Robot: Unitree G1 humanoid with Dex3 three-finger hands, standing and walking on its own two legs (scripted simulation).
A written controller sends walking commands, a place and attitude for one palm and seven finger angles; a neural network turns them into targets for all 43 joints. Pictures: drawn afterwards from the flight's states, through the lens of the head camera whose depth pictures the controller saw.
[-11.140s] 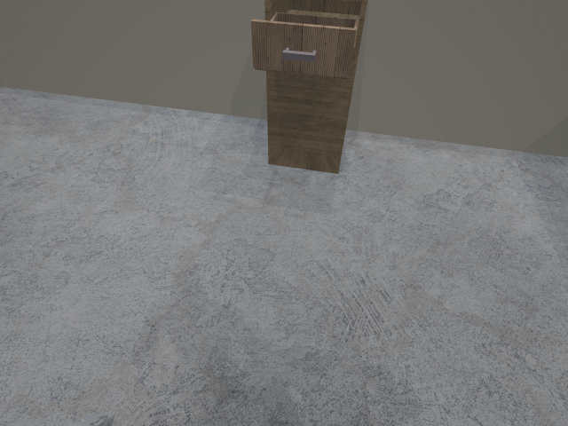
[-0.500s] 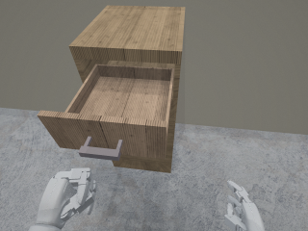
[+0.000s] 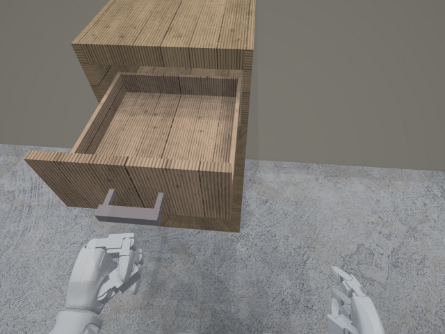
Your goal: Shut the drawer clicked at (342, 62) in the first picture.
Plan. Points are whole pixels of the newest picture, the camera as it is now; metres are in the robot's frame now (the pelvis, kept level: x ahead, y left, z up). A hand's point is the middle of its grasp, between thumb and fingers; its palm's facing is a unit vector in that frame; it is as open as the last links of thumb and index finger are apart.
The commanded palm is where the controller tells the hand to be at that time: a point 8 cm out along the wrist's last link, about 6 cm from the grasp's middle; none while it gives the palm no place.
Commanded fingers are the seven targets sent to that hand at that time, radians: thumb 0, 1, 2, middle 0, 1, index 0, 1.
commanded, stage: bring the fist close to the handle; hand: left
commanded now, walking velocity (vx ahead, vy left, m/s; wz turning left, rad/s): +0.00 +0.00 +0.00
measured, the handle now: (132, 205) +0.33 +0.18 +0.05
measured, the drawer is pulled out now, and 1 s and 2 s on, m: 0.29 0.29 0.17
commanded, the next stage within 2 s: push the drawer shut in 0.60 s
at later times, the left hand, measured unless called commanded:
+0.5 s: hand (141, 259) +0.23 +0.14 +0.05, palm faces -0.08 -1.00 -0.03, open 3.3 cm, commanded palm +0.21 +0.20 +0.05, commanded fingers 0.00 0.90 0.90 -1.40 -1.60 -1.40 -1.60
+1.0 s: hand (146, 247) +0.25 +0.14 +0.04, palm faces -0.09 -0.99 -0.04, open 3.2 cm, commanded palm +0.25 +0.20 +0.05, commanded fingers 0.00 0.90 0.90 -1.40 -1.60 -1.40 -1.60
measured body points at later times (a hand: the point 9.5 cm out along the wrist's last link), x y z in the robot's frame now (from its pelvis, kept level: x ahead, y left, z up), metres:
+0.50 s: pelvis +0.00 +0.01 -0.01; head +0.05 +0.01 +0.43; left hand +0.23 +0.20 +0.05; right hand +0.16 -0.22 -0.09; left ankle +0.00 +0.11 -0.69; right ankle +0.00 -0.07 -0.69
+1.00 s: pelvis -0.01 +0.02 -0.02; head +0.05 +0.01 +0.43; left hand +0.25 +0.19 +0.05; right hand +0.16 -0.21 -0.10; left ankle +0.00 +0.11 -0.69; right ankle +0.00 -0.07 -0.69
